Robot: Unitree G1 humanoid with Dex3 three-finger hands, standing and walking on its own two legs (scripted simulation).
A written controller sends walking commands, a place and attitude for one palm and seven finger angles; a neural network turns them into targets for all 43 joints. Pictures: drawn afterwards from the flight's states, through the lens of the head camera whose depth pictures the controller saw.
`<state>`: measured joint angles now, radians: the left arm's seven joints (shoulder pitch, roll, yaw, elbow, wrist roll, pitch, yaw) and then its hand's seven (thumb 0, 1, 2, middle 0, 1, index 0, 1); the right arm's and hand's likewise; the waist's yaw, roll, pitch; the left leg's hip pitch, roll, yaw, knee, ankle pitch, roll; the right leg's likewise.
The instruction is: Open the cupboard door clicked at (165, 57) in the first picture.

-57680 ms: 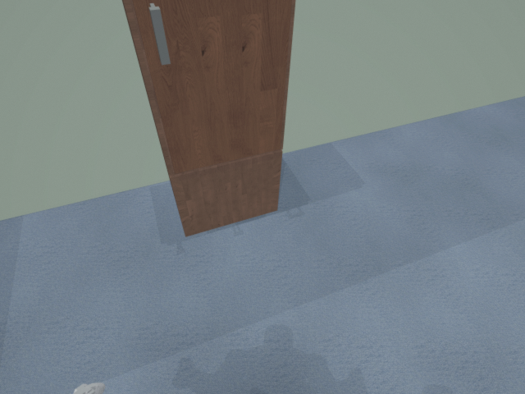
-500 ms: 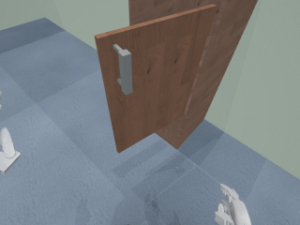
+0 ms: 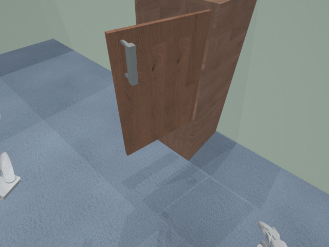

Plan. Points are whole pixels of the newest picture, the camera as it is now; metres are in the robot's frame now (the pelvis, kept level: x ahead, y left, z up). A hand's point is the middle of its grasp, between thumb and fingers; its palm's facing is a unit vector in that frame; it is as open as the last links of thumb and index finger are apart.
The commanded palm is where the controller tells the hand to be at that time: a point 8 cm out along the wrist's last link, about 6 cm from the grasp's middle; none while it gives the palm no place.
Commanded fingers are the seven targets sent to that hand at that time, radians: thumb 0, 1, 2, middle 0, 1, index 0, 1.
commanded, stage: stop stepping back and stand still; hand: left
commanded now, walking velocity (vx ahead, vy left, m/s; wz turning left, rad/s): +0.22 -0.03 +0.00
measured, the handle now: (128, 62) +0.61 +0.14 +0.16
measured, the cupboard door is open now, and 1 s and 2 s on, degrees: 77 77 77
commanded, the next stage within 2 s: let the arm hang, fingers relaxed in 0.38 s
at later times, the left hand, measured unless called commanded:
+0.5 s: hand (18, 181) +0.19 +0.26 +0.16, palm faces +0.40 -0.76 -0.50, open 7.4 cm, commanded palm none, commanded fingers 0.00 0.90 0.90 -0.20 -0.30 -0.20 -0.30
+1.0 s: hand out of the picture -0.03 +0.24 -0.16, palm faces +0.07 -0.96 -0.26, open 7.2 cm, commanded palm none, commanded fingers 0.00 0.90 0.90 -0.20 -0.30 -0.20 -0.30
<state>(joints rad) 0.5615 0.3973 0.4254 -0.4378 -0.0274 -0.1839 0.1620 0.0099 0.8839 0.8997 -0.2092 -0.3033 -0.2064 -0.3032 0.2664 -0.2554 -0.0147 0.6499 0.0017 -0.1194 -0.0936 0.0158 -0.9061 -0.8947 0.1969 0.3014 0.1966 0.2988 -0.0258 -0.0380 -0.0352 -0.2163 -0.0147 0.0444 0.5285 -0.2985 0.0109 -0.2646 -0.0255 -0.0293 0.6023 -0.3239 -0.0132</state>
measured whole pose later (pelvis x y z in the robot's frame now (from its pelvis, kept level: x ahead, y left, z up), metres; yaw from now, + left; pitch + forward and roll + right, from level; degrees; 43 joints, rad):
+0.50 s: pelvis -0.01 +0.00 +0.00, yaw +1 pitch -1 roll +0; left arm 0.49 0.41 0.40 -0.42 0.00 -0.23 0.13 0.01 0.89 0.90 -0.21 -0.30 -0.20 -0.30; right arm 0.22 -0.18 0.03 0.67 0.00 -0.15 -0.03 0.01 -0.90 -0.89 0.20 0.30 0.20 0.30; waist -0.01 0.01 0.03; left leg -0.32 0.02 0.01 0.65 -0.31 -0.01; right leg -0.28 0.02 -0.06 0.60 -0.29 -0.04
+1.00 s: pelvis -0.02 +0.03 +0.01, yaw +4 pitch -1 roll +0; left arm 0.26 0.24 0.03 1.06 0.01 0.02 0.01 -0.01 0.95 0.90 -0.20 -0.30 -0.20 -0.30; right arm 0.23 -0.22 0.00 1.04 -0.02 0.03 -0.01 0.01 -0.91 -0.89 0.20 0.30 0.20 0.30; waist 0.00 0.01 0.08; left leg -0.20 0.02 0.02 0.46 -0.24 0.00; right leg -0.20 -0.02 -0.09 0.43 -0.20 -0.01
